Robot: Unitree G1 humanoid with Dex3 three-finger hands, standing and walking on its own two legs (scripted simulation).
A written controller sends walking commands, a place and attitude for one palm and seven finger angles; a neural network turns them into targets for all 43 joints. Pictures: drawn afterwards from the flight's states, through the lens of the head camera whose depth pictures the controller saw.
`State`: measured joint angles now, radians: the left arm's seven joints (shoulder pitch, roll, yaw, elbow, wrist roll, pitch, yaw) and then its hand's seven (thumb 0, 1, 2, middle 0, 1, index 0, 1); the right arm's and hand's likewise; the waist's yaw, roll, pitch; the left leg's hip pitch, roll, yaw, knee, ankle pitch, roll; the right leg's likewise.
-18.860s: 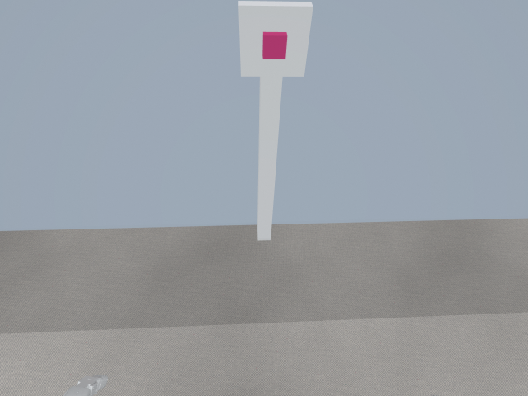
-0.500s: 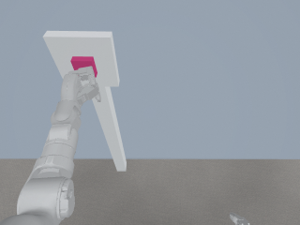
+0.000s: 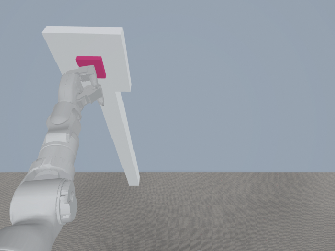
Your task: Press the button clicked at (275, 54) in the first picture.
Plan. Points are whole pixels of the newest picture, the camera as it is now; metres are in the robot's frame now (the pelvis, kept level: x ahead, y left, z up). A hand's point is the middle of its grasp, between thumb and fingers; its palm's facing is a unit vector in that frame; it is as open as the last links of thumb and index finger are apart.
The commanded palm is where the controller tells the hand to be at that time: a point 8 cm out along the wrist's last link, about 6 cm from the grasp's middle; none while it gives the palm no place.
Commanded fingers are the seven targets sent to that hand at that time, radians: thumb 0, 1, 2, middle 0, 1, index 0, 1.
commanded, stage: press the button with the knuckle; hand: left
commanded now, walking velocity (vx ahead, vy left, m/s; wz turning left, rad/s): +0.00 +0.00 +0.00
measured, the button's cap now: (92, 65) +0.52 +0.19 +0.15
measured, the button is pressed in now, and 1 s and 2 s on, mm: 8 1 0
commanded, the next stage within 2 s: hold the button down briefly in 0.22 s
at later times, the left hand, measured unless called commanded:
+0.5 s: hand (99, 88) +0.47 +0.17 +0.12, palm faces +0.01 -1.00 -0.01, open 2.9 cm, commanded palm +0.47 +0.21 +0.13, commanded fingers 0.00 0.90 0.90 -1.30 -1.50 -1.30 -1.50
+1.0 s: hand (99, 93) +0.46 +0.16 +0.12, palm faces +0.01 -1.00 +0.01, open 2.9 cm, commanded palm +0.43 +0.21 +0.13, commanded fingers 0.00 0.90 0.90 -1.30 -1.50 -1.30 -1.50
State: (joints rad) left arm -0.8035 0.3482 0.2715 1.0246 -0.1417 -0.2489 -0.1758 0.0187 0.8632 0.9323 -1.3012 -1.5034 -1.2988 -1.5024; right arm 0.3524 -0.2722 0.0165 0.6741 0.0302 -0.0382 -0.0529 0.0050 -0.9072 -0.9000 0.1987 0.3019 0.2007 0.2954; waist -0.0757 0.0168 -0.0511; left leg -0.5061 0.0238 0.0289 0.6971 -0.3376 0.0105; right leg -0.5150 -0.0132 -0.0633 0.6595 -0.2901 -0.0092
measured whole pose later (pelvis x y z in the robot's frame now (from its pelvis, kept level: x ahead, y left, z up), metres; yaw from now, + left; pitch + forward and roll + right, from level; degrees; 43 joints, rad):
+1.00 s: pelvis -0.01 +0.00 -0.01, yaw +0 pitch +10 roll -1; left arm -0.83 0.36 0.28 1.08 -0.14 -0.30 -0.17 -0.01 0.85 0.97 -1.30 -1.50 -1.30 -1.50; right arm 0.39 -0.27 0.03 0.67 0.02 -0.07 -0.04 0.00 -0.91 -0.90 0.20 0.30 0.20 0.30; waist -0.09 0.02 -0.07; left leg -0.58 0.03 0.03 0.74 -0.34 0.01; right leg -0.58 -0.01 -0.06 0.70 -0.28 -0.01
